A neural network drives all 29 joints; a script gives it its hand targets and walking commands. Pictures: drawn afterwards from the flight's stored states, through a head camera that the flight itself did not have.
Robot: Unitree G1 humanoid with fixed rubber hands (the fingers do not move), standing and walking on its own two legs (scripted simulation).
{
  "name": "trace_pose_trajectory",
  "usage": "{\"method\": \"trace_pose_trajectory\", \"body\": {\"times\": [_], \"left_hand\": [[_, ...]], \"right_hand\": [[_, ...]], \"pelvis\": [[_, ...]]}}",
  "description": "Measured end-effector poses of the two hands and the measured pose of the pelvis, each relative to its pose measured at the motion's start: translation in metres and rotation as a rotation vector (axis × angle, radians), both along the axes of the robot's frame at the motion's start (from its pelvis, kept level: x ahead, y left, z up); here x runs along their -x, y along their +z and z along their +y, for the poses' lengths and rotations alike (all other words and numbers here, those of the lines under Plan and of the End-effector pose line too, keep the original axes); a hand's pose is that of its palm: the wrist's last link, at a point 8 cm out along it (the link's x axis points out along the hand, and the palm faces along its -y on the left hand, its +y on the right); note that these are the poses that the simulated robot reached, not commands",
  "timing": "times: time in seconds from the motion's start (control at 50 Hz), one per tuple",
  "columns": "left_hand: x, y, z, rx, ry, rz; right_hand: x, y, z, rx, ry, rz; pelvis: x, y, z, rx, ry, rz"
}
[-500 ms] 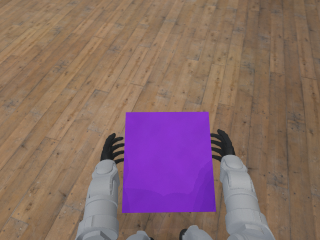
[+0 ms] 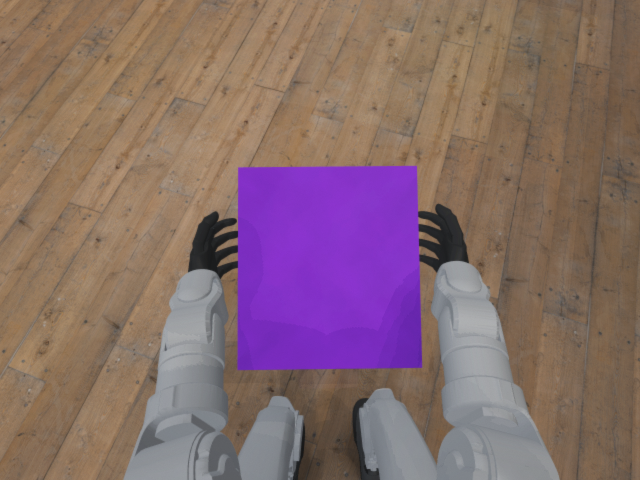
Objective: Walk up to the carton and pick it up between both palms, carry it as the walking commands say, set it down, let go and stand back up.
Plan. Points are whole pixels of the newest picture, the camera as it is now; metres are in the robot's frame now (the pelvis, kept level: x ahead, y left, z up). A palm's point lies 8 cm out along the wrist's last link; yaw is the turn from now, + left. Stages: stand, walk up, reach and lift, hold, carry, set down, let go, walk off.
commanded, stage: set down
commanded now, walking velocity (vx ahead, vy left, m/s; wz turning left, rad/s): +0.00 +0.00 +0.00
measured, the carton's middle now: (327, 265) +0.41 +0.01 -0.14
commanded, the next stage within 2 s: none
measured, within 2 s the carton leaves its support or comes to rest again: neither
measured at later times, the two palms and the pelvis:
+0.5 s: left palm (222, 275) +0.40 +0.17 -0.14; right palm (427, 267) +0.41 -0.15 -0.15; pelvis -0.01 +0.00 -0.08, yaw +1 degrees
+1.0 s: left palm (237, 278) +0.42 +0.17 -0.24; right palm (413, 271) +0.43 -0.15 -0.24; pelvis -0.03 +0.01 -0.15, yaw +1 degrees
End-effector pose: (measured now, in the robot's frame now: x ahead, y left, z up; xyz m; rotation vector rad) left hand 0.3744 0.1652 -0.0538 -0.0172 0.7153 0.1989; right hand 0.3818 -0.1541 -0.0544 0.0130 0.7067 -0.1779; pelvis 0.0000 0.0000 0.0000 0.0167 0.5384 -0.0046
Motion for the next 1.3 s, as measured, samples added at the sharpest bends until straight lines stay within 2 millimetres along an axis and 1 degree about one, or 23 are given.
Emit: {"method": "trace_pose_trajectory", "body": {"times": [0.2, 0.44, 0.86, 1.3], "left_hand": [[-0.009, -0.037, 0.002, 0.002, 0.011, 0.000], [-0.020, -0.079, 0.003, -0.004, 0.014, -0.005], [-0.039, -0.157, 0.003, -0.021, 0.018, -0.005], [-0.059, -0.234, 0.002, -0.038, 0.016, -0.003]], "right_hand": [[-0.012, -0.038, 0.002, -0.001, 0.002, -0.002], [-0.024, -0.081, 0.004, 0.013, 0.003, -0.006], [-0.042, -0.158, 0.006, 0.035, 0.001, -0.002], [-0.063, -0.238, 0.006, 0.042, 0.015, 0.004]], "pelvis": [[0.002, -0.031, -0.002, -0.003, 0.003, 0.088], [0.007, -0.068, 0.001, -0.004, 0.006, 0.150], [0.027, -0.134, 0.007, -0.003, 0.009, 0.205], [0.042, -0.198, 0.003, -0.009, 0.017, 0.247]]}}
